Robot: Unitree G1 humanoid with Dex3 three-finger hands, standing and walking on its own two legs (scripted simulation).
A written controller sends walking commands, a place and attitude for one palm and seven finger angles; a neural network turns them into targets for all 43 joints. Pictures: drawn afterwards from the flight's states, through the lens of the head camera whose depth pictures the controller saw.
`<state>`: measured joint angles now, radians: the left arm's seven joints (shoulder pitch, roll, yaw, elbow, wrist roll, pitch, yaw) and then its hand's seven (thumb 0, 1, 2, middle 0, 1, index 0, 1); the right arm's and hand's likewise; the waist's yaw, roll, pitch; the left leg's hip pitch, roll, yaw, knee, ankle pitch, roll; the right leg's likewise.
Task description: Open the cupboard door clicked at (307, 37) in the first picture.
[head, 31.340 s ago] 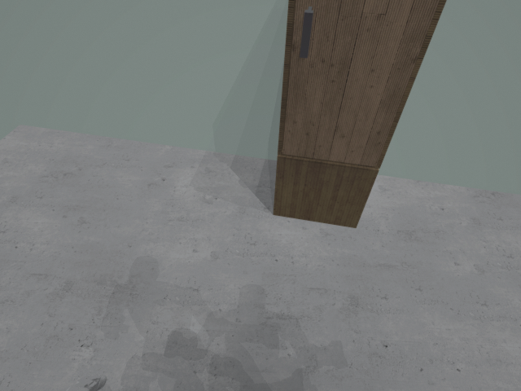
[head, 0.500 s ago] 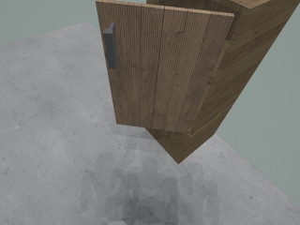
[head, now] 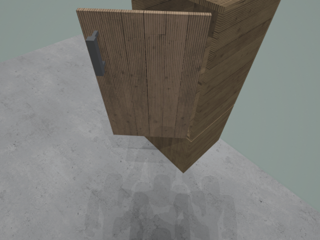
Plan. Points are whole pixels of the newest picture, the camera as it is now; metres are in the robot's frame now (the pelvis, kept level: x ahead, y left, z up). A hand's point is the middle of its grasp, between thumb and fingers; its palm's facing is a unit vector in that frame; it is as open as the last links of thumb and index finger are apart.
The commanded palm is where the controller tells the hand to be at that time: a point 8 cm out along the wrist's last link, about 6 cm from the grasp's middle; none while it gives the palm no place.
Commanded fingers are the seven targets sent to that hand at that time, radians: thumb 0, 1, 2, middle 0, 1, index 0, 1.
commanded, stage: come to a stop and stand still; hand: left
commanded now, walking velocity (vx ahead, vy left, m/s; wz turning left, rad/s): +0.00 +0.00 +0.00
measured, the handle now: (97, 53) +0.60 +0.22 +0.14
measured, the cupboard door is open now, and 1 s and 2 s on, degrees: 44 44 44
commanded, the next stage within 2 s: look again from close up in 0.42 s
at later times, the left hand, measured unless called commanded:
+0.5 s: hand out of the picture +0.00 +0.14 -0.17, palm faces +0.05 -0.98 -0.17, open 7.3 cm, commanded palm none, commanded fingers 0.00 0.90 0.90 -0.20 -0.30 -0.20 -0.30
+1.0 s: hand out of the picture +0.02 +0.18 -0.17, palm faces +0.01 -0.98 -0.21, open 7.4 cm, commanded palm none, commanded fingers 0.00 0.90 0.90 -0.20 -0.30 -0.20 -0.30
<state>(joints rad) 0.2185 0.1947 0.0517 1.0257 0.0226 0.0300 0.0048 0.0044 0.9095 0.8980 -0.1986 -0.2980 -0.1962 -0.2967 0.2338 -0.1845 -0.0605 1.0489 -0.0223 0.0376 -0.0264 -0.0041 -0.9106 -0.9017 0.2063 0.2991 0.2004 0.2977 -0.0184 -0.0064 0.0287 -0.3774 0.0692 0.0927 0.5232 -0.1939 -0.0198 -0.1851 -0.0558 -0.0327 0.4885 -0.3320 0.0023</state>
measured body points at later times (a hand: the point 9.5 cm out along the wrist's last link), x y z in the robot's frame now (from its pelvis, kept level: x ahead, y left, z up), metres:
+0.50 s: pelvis +0.01 -0.03 +0.01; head +0.02 -0.03 +0.46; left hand -0.01 +0.19 -0.15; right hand +0.00 -0.24 -0.15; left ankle +0.00 +0.10 -0.73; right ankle -0.04 -0.13 -0.73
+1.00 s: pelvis +0.00 -0.01 +0.00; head +0.01 +0.00 +0.45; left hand +0.02 +0.23 -0.15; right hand +0.03 -0.24 -0.15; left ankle +0.00 +0.10 -0.73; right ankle -0.04 -0.13 -0.73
